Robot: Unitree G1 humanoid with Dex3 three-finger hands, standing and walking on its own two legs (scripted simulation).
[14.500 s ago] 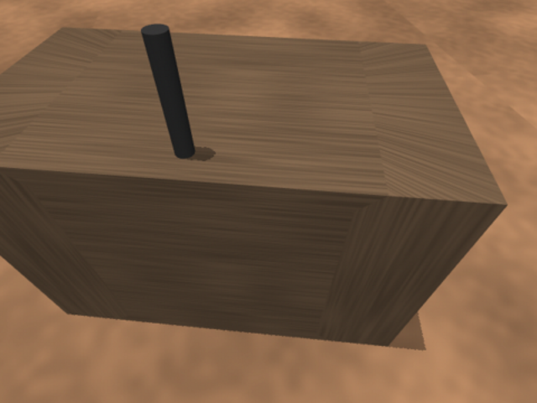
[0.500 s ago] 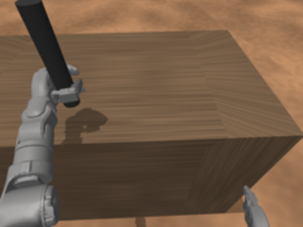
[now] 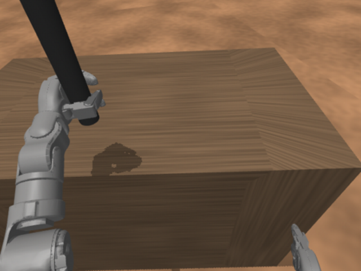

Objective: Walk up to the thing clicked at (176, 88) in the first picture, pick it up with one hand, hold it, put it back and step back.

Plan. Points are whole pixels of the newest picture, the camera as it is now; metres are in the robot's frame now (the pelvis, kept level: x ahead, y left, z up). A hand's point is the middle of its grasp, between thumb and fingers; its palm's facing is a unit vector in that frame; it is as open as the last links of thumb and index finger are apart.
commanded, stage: lift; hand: left
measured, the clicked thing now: (67, 69) +0.40 +0.20 +0.29
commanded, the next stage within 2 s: hold in 0.92 s
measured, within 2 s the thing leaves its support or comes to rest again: neither
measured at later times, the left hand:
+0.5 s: hand (74, 81) +0.36 +0.18 +0.29, palm faces +0.11 -0.99 -0.01, open 5.5 cm
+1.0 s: hand (61, 72) +0.34 +0.18 +0.32, palm faces +0.11 -0.99 -0.02, open 5.5 cm
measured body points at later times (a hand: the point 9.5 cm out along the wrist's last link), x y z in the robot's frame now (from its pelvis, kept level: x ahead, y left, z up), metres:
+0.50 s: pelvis +0.00 +0.00 +0.00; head -0.04 -0.03 +0.45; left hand +0.35 +0.23 +0.29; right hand +0.17 -0.25 -0.07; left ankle +0.00 +0.13 -0.73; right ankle +0.02 -0.14 -0.73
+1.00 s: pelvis -0.01 +0.01 +0.00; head -0.06 -0.03 +0.45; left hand +0.33 +0.23 +0.32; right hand +0.16 -0.24 -0.07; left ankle +0.00 +0.13 -0.73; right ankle +0.02 -0.14 -0.73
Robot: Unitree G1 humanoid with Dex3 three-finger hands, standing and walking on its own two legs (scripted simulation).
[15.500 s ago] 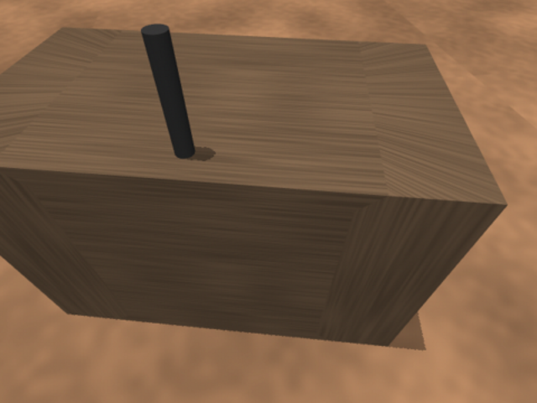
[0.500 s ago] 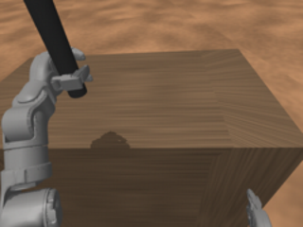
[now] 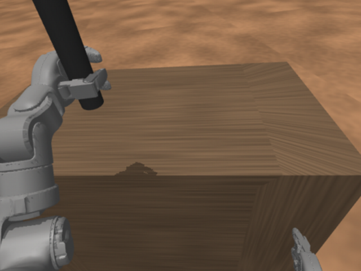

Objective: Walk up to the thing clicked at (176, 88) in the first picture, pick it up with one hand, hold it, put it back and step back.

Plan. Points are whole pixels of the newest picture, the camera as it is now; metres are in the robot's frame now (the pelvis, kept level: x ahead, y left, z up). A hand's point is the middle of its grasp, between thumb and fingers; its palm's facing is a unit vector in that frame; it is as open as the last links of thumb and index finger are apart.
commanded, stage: hold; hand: left
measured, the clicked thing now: (66, 39) +0.35 +0.18 +0.38
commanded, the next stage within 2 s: none
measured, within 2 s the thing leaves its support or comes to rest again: neither
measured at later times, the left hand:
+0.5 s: hand (87, 71) +0.34 +0.16 +0.34, palm faces +0.07 -1.00 -0.03, open 5.5 cm
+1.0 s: hand (87, 74) +0.33 +0.16 +0.33, palm faces +0.08 -1.00 -0.03, open 5.5 cm
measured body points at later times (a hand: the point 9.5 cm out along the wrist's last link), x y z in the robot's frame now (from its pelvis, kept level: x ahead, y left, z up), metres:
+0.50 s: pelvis +0.00 +0.00 +0.00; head -0.06 -0.04 +0.44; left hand +0.33 +0.21 +0.34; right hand +0.18 -0.25 -0.07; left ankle +0.01 +0.12 -0.73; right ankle +0.03 -0.14 -0.73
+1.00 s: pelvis -0.01 +0.00 +0.00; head -0.06 -0.05 +0.44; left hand +0.32 +0.21 +0.34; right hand +0.17 -0.26 -0.08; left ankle +0.01 +0.12 -0.73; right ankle +0.03 -0.14 -0.73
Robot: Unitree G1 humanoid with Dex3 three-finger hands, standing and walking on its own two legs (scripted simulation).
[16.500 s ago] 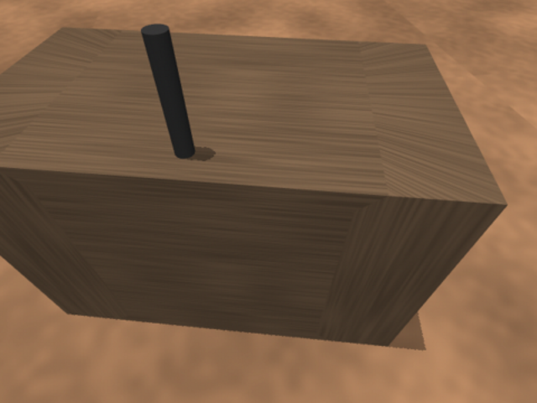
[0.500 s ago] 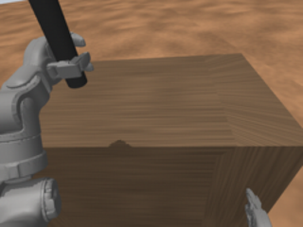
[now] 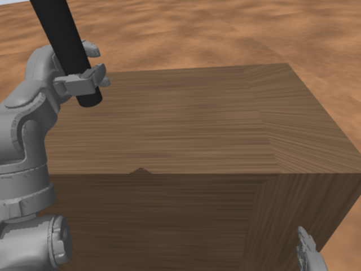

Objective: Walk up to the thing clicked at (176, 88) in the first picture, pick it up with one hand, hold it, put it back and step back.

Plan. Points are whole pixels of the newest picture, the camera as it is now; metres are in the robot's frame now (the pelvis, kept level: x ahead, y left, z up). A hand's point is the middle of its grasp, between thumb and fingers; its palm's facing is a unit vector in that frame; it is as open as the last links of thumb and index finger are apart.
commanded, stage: hold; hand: left
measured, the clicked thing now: (61, 32) +0.33 +0.17 +0.41
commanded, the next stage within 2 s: crouch in 1.62 s
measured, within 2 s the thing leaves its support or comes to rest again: neither
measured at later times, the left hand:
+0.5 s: hand (91, 70) +0.34 +0.15 +0.34, palm faces +0.06 -1.00 -0.03, open 5.5 cm
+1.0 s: hand (87, 74) +0.33 +0.16 +0.34, palm faces +0.06 -1.00 -0.04, open 5.5 cm
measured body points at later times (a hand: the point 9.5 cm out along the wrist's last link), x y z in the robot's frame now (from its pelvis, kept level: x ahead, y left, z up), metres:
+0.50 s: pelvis +0.00 +0.00 +0.00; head -0.06 -0.04 +0.44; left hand +0.33 +0.21 +0.34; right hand +0.18 -0.25 -0.07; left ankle +0.02 +0.13 -0.73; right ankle +0.04 -0.14 -0.73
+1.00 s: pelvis +0.00 +0.00 +0.00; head -0.06 -0.04 +0.44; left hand +0.32 +0.21 +0.34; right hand +0.18 -0.25 -0.07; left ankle +0.02 +0.13 -0.73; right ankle +0.04 -0.14 -0.73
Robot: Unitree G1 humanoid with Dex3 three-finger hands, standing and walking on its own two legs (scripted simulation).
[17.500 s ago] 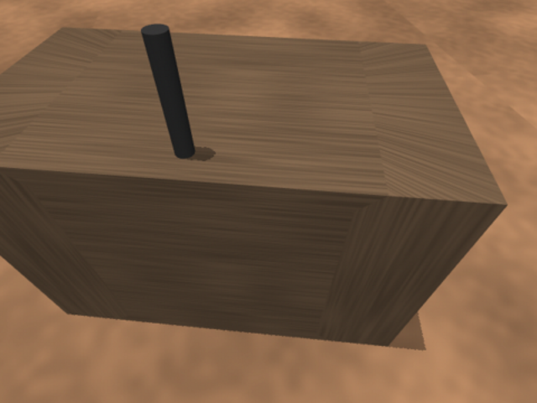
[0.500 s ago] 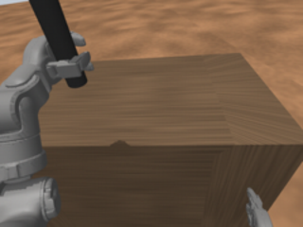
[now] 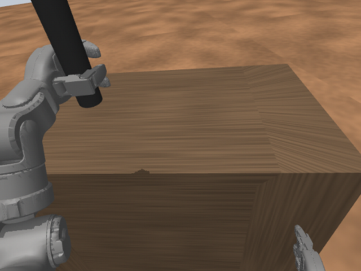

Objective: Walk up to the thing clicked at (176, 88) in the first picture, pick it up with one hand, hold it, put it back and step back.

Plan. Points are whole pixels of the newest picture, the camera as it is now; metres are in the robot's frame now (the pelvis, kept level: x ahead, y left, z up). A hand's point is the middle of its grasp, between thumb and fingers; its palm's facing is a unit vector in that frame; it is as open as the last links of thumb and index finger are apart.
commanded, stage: hold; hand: left
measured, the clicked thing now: (62, 32) +0.32 +0.17 +0.41
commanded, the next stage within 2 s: crouch in 0.62 s
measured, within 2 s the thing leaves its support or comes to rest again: neither
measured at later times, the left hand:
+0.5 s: hand (89, 68) +0.34 +0.16 +0.35, palm faces +0.06 -1.00 -0.03, open 5.5 cm
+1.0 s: hand (97, 80) +0.35 +0.16 +0.32, palm faces +0.08 -1.00 +0.00, open 5.5 cm
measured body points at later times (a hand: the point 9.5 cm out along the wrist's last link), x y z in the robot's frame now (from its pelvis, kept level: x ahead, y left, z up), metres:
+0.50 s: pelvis +0.00 +0.00 +0.00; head -0.06 -0.04 +0.44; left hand +0.33 +0.21 +0.35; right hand +0.17 -0.24 -0.07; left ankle +0.02 +0.13 -0.72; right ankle +0.04 -0.14 -0.72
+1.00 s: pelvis -0.01 +0.00 +0.00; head -0.06 -0.04 +0.45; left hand +0.34 +0.21 +0.32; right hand +0.17 -0.26 -0.07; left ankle +0.02 +0.13 -0.72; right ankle +0.04 -0.14 -0.72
